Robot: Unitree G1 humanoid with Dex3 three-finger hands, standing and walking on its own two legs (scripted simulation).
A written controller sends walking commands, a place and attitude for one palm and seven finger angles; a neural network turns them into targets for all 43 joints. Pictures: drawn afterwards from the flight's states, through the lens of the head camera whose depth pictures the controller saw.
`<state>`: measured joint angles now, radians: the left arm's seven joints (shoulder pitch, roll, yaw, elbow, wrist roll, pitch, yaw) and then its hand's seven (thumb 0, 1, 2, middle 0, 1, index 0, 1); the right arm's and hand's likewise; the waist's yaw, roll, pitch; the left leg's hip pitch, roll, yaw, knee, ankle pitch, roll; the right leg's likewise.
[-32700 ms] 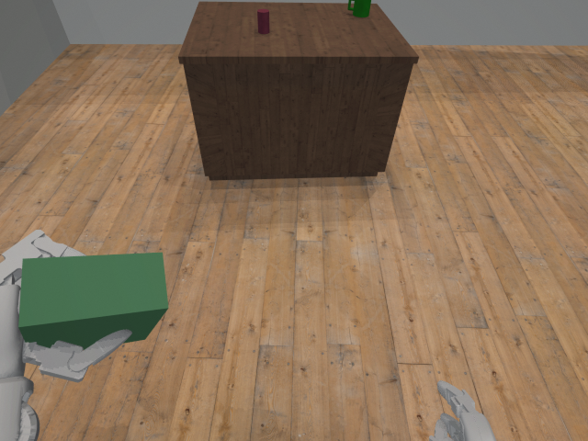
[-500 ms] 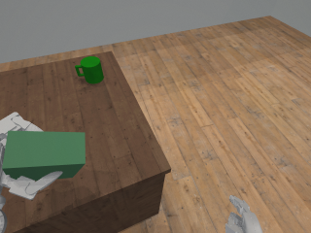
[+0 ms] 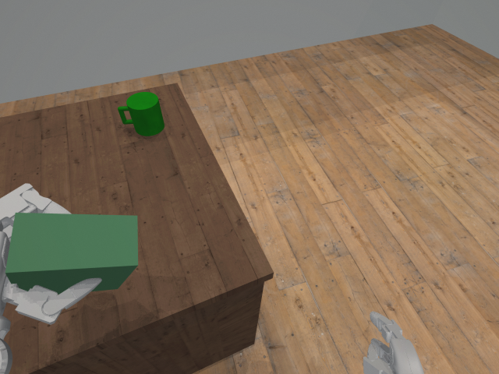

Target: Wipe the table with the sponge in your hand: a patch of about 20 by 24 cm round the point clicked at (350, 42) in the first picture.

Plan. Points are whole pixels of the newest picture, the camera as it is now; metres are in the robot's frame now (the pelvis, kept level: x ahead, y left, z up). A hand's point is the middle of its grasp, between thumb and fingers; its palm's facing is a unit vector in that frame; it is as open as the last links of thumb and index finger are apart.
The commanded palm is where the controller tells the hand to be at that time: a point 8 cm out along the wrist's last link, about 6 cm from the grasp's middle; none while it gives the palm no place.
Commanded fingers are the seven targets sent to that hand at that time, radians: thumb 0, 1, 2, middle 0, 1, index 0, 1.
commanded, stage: shuffle to correct the standing spot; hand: left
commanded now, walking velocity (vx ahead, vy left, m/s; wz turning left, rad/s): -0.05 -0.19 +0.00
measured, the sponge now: (93, 257) +0.23 +0.21 +0.14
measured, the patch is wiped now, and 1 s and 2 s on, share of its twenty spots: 0.00 0.00 0.00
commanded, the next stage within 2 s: come to a stop and stand still in 2.00 s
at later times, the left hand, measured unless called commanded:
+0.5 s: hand (50, 261) +0.21 +0.23 +0.17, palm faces +0.31 -0.87 -0.38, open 9.8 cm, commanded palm +0.15 +0.28 +0.18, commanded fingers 0.00 0.10 1.30 -1.20 -1.60 -1.20 -1.60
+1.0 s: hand (55, 254) +0.22 +0.23 +0.17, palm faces +0.32 -0.86 -0.40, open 9.8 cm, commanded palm +0.15 +0.28 +0.18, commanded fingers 0.00 0.10 1.30 -1.20 -1.60 -1.20 -1.60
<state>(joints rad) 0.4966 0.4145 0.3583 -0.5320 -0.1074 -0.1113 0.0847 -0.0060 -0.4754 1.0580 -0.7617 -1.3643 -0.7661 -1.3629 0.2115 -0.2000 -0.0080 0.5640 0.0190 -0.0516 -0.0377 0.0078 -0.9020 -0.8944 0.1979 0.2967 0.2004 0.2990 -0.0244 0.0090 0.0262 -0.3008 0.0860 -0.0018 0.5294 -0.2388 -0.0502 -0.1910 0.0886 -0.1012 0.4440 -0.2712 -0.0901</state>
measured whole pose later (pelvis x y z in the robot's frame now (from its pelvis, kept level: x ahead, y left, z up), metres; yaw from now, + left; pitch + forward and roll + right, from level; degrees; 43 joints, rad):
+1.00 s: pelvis +0.00 -0.01 +0.00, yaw +1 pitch +0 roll -1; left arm 0.48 0.41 0.36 -0.53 -0.11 -0.11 0.10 -0.01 -0.48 1.06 -0.76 -1.36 -0.77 -1.36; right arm 0.21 -0.20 -0.01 0.58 0.02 -0.05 -0.04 0.01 -0.90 -0.89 0.20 0.30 0.20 0.30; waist -0.03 0.01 0.02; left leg -0.30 0.09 -0.02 0.53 -0.23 -0.06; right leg -0.19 0.09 -0.12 0.45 -0.27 -0.10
